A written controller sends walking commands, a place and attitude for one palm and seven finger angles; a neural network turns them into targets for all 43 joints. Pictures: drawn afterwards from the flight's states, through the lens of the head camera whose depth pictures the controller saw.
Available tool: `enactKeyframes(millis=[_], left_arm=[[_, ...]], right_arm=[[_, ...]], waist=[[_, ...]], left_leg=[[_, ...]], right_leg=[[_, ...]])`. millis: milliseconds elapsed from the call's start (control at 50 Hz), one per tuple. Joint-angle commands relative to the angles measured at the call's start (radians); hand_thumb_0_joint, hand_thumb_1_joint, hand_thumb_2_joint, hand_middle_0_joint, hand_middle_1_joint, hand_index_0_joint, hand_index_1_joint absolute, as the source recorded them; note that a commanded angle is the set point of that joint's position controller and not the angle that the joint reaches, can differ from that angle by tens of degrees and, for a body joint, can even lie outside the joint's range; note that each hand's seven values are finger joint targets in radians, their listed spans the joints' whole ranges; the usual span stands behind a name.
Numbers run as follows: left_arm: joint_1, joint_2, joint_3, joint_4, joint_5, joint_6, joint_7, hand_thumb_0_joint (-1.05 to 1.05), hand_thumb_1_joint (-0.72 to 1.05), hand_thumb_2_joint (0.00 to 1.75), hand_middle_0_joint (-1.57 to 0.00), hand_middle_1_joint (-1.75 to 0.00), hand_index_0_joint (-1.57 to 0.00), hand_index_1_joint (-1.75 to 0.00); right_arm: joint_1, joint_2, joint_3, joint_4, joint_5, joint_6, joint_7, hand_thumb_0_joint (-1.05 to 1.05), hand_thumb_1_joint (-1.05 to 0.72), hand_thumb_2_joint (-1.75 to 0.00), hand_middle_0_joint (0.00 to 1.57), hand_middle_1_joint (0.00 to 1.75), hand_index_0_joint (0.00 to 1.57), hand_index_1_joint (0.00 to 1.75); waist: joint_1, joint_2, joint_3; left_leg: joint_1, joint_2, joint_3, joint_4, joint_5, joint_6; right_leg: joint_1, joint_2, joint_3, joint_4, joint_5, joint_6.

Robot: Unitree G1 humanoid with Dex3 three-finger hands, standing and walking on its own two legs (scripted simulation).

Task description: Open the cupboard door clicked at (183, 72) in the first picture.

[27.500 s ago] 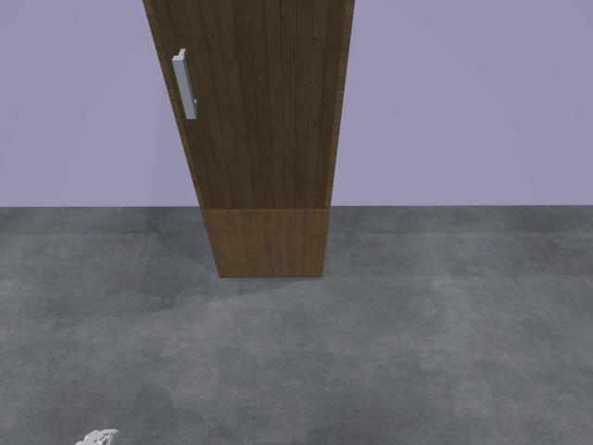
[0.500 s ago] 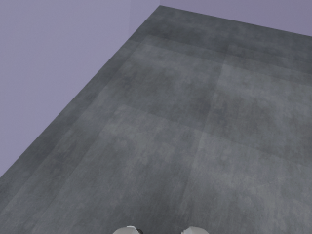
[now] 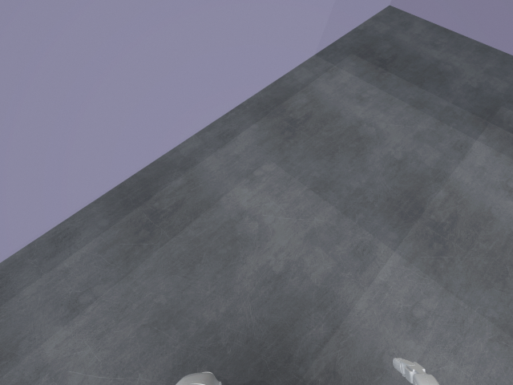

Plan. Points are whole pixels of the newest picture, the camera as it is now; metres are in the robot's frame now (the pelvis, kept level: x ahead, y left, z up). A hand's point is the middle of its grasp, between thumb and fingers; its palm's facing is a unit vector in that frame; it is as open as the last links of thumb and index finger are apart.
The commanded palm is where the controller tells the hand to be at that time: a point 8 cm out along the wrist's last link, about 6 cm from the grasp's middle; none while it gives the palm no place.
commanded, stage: turn to face it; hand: left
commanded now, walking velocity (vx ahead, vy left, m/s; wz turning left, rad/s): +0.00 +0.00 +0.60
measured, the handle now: out of the picture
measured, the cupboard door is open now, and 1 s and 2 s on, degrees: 51 51 51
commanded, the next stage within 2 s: none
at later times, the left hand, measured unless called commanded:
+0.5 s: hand out of the picture +0.06 +0.16 -0.14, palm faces +0.30 -0.92 -0.24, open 7.4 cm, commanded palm none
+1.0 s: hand out of the picture +0.03 +0.20 -0.14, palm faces +0.56 -0.78 -0.26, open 7.4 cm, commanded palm none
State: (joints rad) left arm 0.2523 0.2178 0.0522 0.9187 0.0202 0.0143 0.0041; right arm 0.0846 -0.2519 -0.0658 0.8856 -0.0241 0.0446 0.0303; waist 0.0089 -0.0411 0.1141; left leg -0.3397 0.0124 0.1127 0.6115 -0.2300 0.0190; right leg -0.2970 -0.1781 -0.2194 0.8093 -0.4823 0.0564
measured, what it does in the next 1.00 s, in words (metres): steps on the spot, turning left: right foot, then left foot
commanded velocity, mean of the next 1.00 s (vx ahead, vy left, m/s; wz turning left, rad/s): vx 0.00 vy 0.00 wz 0.60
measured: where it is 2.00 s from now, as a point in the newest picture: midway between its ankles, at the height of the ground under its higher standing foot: outside the picture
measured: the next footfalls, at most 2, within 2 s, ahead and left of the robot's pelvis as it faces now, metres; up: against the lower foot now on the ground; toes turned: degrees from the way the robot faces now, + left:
right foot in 0.30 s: +0.10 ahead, -0.16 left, +0.00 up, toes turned +6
left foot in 0.62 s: +0.03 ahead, +0.08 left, +0.00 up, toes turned +30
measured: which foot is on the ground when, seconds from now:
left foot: down 0.00-0.28, up 0.30-0.60, down 0.62-1.00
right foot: up 0.00-0.28, down 0.30-0.62, up 0.64-1.00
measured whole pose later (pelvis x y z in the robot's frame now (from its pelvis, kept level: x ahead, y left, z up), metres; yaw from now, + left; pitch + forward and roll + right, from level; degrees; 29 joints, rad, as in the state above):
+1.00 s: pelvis +0.05 -0.04 +0.02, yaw +35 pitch +3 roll -1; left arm 0.11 0.24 0.07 0.88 0.01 0.05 0.01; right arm 0.21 -0.21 -0.07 0.94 -0.03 0.05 0.01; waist -0.02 0.02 0.08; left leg -0.30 -0.03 -0.08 0.49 -0.24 0.02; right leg -0.41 -0.05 -0.01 0.81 -0.41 0.09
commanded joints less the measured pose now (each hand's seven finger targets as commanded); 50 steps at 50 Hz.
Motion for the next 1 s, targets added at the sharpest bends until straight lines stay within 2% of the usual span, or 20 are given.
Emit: enactKeyframes(millis=[0, 60, 100, 160, 220, 240, 260, 280, 320, 380, 500, 560, 580, 600, 620, 660, 700, 740, 900, 980], left_arm=[[-0.144, 0.104, 0.03, -0.145, -0.006, -0.007, 0.029, 0.0, 0.9, 0.9, -0.2, -0.3, -0.2, -0.3], [-0.093, 0.098, 0.036, -0.099, -0.006, 0.009, 0.01, 0.0, 0.9, 0.9, -0.2, -0.3, -0.2, -0.3], [-0.073, 0.092, 0.036, -0.093, -0.007, 0.013, 0.003, 0.0, 0.9, 0.9, -0.2, -0.3, -0.2, -0.3], [-0.067, 0.086, 0.035, -0.098, -0.006, 0.01, 0.003, 0.0, 0.9, 0.9, -0.2, -0.3, -0.2, -0.3], [0.021, 0.101, 0.042, -0.086, -0.006, -0.007, 0.005, 0.0, 0.9, 0.9, -0.2, -0.3, -0.2, -0.3], [0.055, 0.152, 0.053, -0.083, 0.002, -0.02, 0.012, 0.0, 0.9, 0.9, -0.2, -0.3, -0.2, -0.3], [0.078, 0.253, 0.072, -0.084, 0.018, -0.03, 0.023, 0.0, 0.9, 0.9, -0.2, -0.3, -0.2, -0.3], [0.066, 0.277, 0.066, -0.098, 0.009, -0.024, 0.026, 0.0, 0.9, 0.9, -0.2, -0.3, -0.2, -0.3], [-0.032, 0.196, 0.048, -0.112, 0.004, -0.025, 0.033, 0.0, 0.9, 0.9, -0.2, -0.3, -0.2, -0.3], [-0.073, 0.146, 0.034, -0.125, 0.007, -0.026, 0.033, 0.0, 0.9, 0.9, -0.2, -0.3, -0.2, -0.3], [0.012, 0.197, 0.055, -0.085, 0.013, -0.028, 0.03, 0.0, 0.9, 0.9, -0.2, -0.3, -0.2, -0.3], [-0.007, 0.205, 0.064, -0.082, 0.002, -0.022, 0.02, 0.0, 0.9, 0.9, -0.2, -0.3, -0.2, -0.3], [-0.02, 0.186, 0.06, -0.088, -0.003, -0.019, 0.016, 0.0, 0.9, 0.9, -0.2, -0.3, -0.2, -0.3], [-0.023, 0.117, 0.05, -0.127, -0.012, -0.012, 0.007, 0.0, 0.9, 0.9, -0.2, -0.3, -0.2, -0.3], [-0.104, 0.096, 0.029, -0.17, -0.003, -0.003, 0.012, 0.0, 0.9, 0.9, -0.2, -0.3, -0.2, -0.3], [-0.163, 0.097, 0.037, -0.14, -0.002, 0.006, 0.02, 0.0, 0.9, 0.9, -0.2, -0.3, -0.2, -0.3], [-0.125, 0.095, 0.04, -0.1, -0.002, 0.007, 0.008, 0.0, 0.9, 0.9, -0.2, -0.3, -0.2, -0.3], [-0.092, 0.093, 0.041, -0.084, -0.003, 0.012, 0.005, 0.0, 0.9, 0.9, -0.2, -0.3, -0.2, -0.3], [-0.15, 0.09, 0.033, -0.11, -0.007, 0.011, 0.008, 0.0, 0.9, 0.9, -0.2, -0.3, -0.2, -0.3], [-0.074, 0.097, 0.033, -0.101, -0.014, -0.003, 0.014, 0.0, 0.9, 0.9, -0.2, -0.3, -0.2, -0.3]], right_arm=[[0.24, -0.248, -0.063, -0.01, 0.003, -0.027, -0.038, 0.0, -0.9, -0.9, 0.2, 0.3, 0.2, 0.3], [0.09, -0.192, -0.046, -0.043, -0.002, -0.03, -0.045, 0.0, -0.9, -0.9, 0.2, 0.3, 0.2, 0.3], [0.062, -0.193, -0.045, -0.048, -0.003, -0.029, -0.04, 0.0, -0.9, -0.9, 0.2, 0.3, 0.2, 0.3], [0.048, -0.193, -0.053, -0.051, -0.006, -0.02, -0.034, 0.0, -0.9, -0.9, 0.2, 0.3, 0.2, 0.3], [0.003, -0.186, -0.059, -0.064, 0.002, -0.009, -0.032, 0.0, -0.9, -0.9, 0.2, 0.3, 0.2, 0.3], [0.008, -0.145, -0.054, -0.072, 0.01, -0.01, -0.028, 0.0, -0.9, -0.9, 0.2, 0.3, 0.2, 0.3], [0.025, -0.066, -0.043, -0.094, 0.016, -0.011, -0.021, 0.0, -0.9, -0.9, 0.2, 0.3, 0.2, 0.3], [0.014, -0.091, -0.047, -0.105, 0.011, -0.007, -0.016, 0.0, -0.9, -0.9, 0.2, 0.3, 0.2, 0.3], [0.019, -0.078, -0.046, -0.072, 0.007, 0.009, -0.014, 0.0, -0.9, -0.9, 0.2, 0.3, 0.2, 0.3], [0.034, -0.048, -0.031, -0.045, 0.013, 0.017, 0.0, 0.0, -0.9, -0.9, 0.2, 0.3, 0.2, 0.3], [-0.026, -0.015, -0.011, -0.062, 0.017, 0.003, 0.007, 0.0, -0.9, -0.9, 0.2, 0.3, 0.2, 0.3], [0.051, -0.047, -0.018, -0.052, 0.012, -0.006, 0.002, 0.0, -0.9, -0.9, 0.2, 0.3, 0.2, 0.3], [0.11, -0.09, -0.031, -0.043, 0.01, -0.014, 0.003, 0.0, -0.9, -0.9, 0.2, 0.3, 0.2, 0.3], [0.189, -0.218, -0.063, -0.034, -0.002, -0.025, -0.005, 0.0, -0.9, -0.9, 0.2, 0.3, 0.2, 0.3], [0.257, -0.273, -0.075, -0.013, 0.001, -0.015, -0.016, 0.0, -0.9, -0.9, 0.2, 0.3, 0.2, 0.3], [0.227, -0.219, -0.064, -0.011, 0.0, -0.024, -0.042, 0.0, -0.9, -0.9, 0.2, 0.3, 0.2, 0.3], [0.143, -0.174, -0.048, -0.031, 0.001, -0.033, -0.048, 0.0, -0.9, -0.9, 0.2, 0.3, 0.2, 0.3], [0.124, -0.162, -0.04, -0.031, 0.003, -0.039, -0.048, 0.0, -0.9, -0.9, 0.2, 0.3, 0.2, 0.3], [0.14, -0.172, -0.053, -0.012, -0.005, -0.025, -0.039, 0.0, -0.9, -0.9, 0.2, 0.3, 0.2, 0.3], [0.093, -0.177, -0.062, -0.027, -0.001, -0.015, -0.037, 0.0, -0.9, -0.9, 0.2, 0.3, 0.2, 0.3]], waist=[[-0.119, 0.247, -0.263], [-0.035, 0.192, -0.173], [-0.02, 0.219, -0.171], [-0.017, 0.213, -0.15], [0.03, 0.179, -0.159], [0.049, 0.045, -0.166], [0.06, -0.283, -0.177], [0.065, -0.241, -0.177], [0.005, -0.231, -0.133], [-0.021, -0.193, -0.137], [0.034, -0.164, -0.153], [-0.011, -0.12, -0.176], [-0.047, -0.023, -0.214], [-0.089, 0.301, -0.264], [-0.125, 0.334, -0.248], [-0.106, 0.258, -0.233], [-0.052, 0.173, -0.199], [-0.027, 0.17, -0.19], [-0.043, 0.193, -0.155], [-0.005, 0.205, -0.174]], left_leg=[[0.374, 0.389, -0.44, -0.161, 0.743, 0.235], [0.201, 0.258, -0.318, -0.207, 0.507, 0.15], [0.148, 0.224, -0.286, -0.224, 0.384, 0.131], [0.076, 0.203, -0.329, -0.228, 0.261, 0.124], [-0.035, 0.158, -0.34, -0.137, 0.179, 0.078], [-0.134, 0.079, -0.287, -0.029, 0.036, 0.023], [-0.296, -0.078, -0.115, 0.248, -0.307, -0.06], [-0.252, -0.046, -0.15, 0.477, -0.423, -0.056], [-0.273, 0.014, -0.16, 0.672, -0.301, -0.066], [-0.218, 0.03, -0.097, 0.563, -0.219, -0.087], [-0.112, 0.011, -0.004, 0.173, -0.249, -0.074], [0.069, -0.006, 0.016, -0.065, -0.07, -0.054], [0.221, 0.042, -0.048, -0.183, 0.074, -0.032], [0.395, 0.326, -0.428, -0.218, 0.432, 0.104], [0.37, 0.447, -0.526, -0.233, 0.616, 0.225], [0.312, 0.355, -0.471, -0.225, 0.542, 0.195], [0.252, 0.269, -0.357, -0.237, 0.504, 0.145], [0.246, 0.23, -0.309, -0.245, 0.491, 0.129], [0.182, 0.203, -0.402, -0.253, 0.335, 0.14], [0.078, 0.169, -0.446, -0.18, 0.354, 0.113]], right_leg=[[-0.347, 0.048, 0.206, 0.412, -0.135, 0.033], [-0.258, 0.068, 0.213, 0.321, 0.01, 0.034], [-0.189, 0.089, 0.196, 0.213, 0.035, 0.032], [-0.086, 0.133, 0.162, 0.018, 0.056, 0.024], [0.123, 0.16, 0.137, -0.259, 0.224, 0.017], [0.238, 0.062, 0.227, -0.417, 0.257, -0.006], [0.317, -0.231, 0.546, -0.529, 0.347, -0.113], [0.194, -0.349, 0.57, -0.533, 0.42, -0.202], [0.133, -0.234, 0.429, -0.483, 0.479, -0.19], [0.147, -0.149, 0.197, -0.442, 0.645, -0.147], [0.247, -0.196, 0.138, -0.364, 0.788, -0.16], [0.162, -0.181, 0.075, -0.256, 0.676, -0.099], [0.062, -0.155, 0.038, -0.126, 0.569, -0.052], [-0.217, -0.01, 0.001, 0.118, 0.061, 0.031], [-0.319, 0.045, 0.107, 0.278, -0.213, 0.037], [-0.361, 0.049, 0.223, 0.411, -0.079, 0.027], [-0.324, 0.055, 0.233, 0.411, 0.057, 0.035], [-0.294, 0.064, 0.227, 0.363, 0.101, 0.04], [-0.169, 0.123, 0.206, 0.066, 0.067, 0.035], [0.046, 0.173, 0.185, -0.205, 0.154, 0.013]])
